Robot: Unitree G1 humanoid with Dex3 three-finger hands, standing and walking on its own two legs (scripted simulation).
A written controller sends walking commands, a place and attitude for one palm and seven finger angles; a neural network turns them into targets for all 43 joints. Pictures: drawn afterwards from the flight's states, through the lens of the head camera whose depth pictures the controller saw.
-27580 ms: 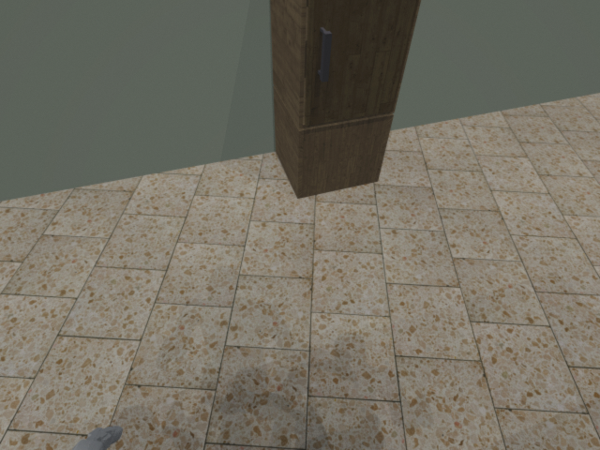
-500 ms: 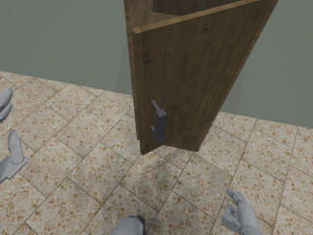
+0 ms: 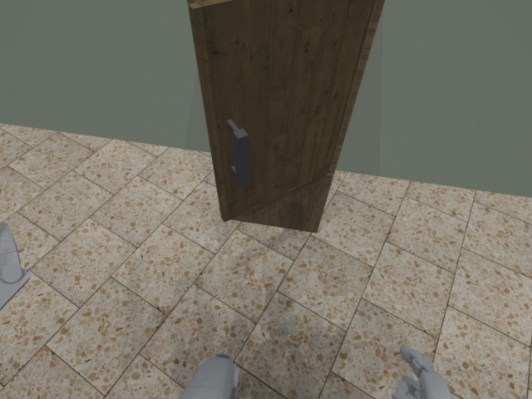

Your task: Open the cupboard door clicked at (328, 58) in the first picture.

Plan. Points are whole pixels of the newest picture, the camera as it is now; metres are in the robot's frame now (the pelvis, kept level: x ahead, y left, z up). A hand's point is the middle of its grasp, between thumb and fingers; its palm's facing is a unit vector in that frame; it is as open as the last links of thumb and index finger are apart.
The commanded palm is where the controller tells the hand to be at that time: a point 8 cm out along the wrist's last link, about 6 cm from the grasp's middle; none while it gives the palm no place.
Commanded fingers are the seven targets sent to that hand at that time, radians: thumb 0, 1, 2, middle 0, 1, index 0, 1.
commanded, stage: stop stepping back and stand still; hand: left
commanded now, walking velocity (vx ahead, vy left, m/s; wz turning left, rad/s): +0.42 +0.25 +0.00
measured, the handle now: (237, 154) +0.60 +0.13 -0.05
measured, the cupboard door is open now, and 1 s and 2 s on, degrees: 41 41 41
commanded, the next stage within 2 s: let the arm hang, fingers relaxed in 0.70 s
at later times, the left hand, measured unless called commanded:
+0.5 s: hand out of the picture +0.11 +0.28 +0.18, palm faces +0.54 -0.70 -0.46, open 7.4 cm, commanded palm +0.06 +0.30 +0.19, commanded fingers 0.00 0.90 0.90 -0.20 -0.30 -0.20 -0.30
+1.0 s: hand out of the picture +0.10 +0.22 -0.08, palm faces +0.07 -0.94 -0.33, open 7.4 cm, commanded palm none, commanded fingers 0.00 0.90 0.90 -0.20 -0.30 -0.20 -0.30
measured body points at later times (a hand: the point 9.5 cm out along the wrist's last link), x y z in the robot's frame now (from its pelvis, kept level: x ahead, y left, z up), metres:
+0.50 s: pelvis -0.07 +0.00 +0.00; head -0.10 -0.01 +0.45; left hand +0.07 +0.32 +0.21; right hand +0.09 -0.24 -0.09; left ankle -0.12 +0.11 -0.72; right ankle -0.03 -0.07 -0.73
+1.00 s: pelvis -0.07 +0.01 -0.01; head -0.07 -0.02 +0.44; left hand +0.09 +0.26 -0.06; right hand +0.05 -0.23 -0.14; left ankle -0.08 +0.12 -0.73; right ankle -0.06 -0.09 -0.73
